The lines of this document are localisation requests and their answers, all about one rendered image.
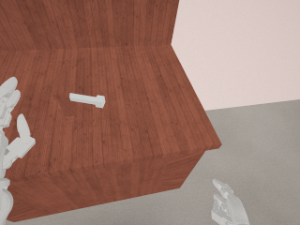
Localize counter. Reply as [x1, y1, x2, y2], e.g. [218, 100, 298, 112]
[0, 0, 222, 222]

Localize robot left hand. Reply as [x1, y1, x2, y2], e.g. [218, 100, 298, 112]
[0, 76, 36, 178]

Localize left robot forearm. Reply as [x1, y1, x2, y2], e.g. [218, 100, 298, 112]
[0, 178, 14, 225]

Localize robot right hand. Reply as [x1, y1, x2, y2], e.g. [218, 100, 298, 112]
[211, 178, 249, 225]

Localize tap lever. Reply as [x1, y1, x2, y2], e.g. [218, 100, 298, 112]
[69, 93, 106, 109]

